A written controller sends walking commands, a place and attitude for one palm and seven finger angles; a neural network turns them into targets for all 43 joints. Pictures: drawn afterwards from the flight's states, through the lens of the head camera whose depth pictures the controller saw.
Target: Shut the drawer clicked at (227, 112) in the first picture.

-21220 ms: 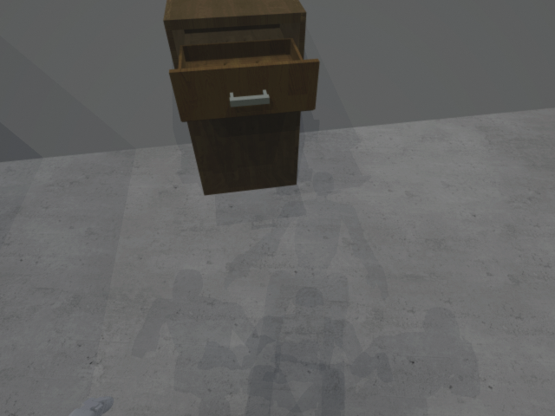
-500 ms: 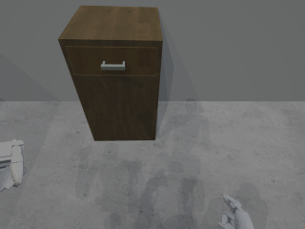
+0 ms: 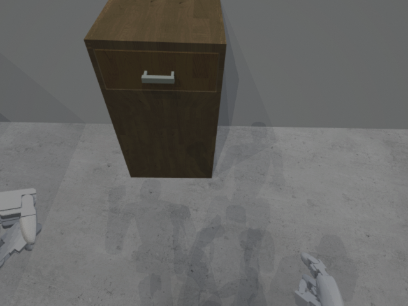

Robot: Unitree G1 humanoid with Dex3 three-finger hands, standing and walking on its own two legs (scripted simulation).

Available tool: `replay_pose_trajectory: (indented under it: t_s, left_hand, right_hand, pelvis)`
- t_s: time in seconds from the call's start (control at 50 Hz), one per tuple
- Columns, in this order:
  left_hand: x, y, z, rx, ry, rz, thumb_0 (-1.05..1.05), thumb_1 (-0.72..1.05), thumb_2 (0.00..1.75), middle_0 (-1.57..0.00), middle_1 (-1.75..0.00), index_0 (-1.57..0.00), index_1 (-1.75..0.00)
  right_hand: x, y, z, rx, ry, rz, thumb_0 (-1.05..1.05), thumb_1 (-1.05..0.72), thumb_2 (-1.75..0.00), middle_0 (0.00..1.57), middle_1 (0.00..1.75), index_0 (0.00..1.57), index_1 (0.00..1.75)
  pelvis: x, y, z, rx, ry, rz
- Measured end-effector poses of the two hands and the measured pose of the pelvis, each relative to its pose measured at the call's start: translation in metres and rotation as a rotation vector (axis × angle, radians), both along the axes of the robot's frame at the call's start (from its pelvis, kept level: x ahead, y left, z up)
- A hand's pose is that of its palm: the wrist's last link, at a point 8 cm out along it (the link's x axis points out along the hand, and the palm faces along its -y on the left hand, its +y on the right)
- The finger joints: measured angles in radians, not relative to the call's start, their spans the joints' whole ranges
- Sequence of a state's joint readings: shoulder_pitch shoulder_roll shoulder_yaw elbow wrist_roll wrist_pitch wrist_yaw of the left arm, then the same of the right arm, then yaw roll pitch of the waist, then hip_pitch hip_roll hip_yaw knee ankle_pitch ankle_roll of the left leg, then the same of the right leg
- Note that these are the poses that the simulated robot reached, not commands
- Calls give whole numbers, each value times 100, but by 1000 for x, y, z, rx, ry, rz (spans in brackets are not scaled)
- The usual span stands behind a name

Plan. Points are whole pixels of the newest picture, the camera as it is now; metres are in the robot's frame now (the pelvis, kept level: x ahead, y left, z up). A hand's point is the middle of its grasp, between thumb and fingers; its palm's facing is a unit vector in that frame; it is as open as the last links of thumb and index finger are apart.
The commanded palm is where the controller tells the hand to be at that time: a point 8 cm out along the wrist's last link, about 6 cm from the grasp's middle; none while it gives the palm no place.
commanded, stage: let the arm hang, fingers relaxed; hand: left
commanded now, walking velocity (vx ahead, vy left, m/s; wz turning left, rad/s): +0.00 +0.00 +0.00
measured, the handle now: (158, 76) +0.86 +0.21 -0.06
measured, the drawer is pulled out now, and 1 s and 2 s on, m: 0.00 0.00 0.00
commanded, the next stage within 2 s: look to check the result in 1.10 s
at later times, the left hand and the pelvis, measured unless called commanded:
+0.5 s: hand out of the picture -0.04 +0.21 -0.18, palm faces +0.02 -0.97 -0.23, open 4.5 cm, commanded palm none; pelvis -0.01 +0.00 +0.00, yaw +2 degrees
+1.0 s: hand out of the picture +0.01 +0.16 -0.18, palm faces +0.00 -0.98 -0.18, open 7.4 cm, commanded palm none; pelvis +0.00 -0.01 +0.00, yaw +0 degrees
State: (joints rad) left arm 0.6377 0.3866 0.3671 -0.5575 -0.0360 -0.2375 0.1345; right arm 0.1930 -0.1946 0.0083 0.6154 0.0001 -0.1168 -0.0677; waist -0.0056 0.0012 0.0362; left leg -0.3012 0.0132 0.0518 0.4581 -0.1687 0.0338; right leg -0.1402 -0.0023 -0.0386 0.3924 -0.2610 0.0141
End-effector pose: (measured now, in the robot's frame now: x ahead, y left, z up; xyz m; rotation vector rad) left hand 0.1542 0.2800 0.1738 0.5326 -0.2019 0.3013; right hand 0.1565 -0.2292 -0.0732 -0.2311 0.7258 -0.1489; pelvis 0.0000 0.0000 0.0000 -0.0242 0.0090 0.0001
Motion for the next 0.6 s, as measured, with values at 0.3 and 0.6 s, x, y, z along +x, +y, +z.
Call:
replay_pose_trajectory:
  t_s: [0.3,0.6]
  left_hand:
    - [-103,-44,-322,-468,1339,172,2,90,90,-109,-132,-110,-129]
    - [-213,-21,-310,-487,1627,396,1,91,90,-52,-68,-52,-67]
  right_hand:
    - [-79,-28,-46,-34,417,-37,1,-91,-90,20,30,20,30]
    - [-148,-1,-70,58,659,-98,1,-91,-90,20,30,20,30]
  pelvis:
    - [-5,1,-11,10,-16,23]
    - [-5,6,-1,9,-21,22]
